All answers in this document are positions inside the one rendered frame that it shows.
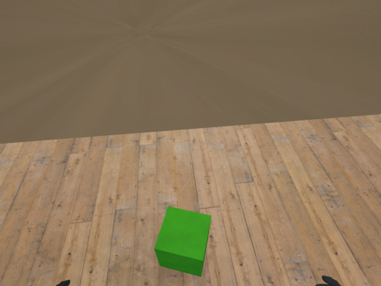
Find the carton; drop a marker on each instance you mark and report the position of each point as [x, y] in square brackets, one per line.
[182, 241]

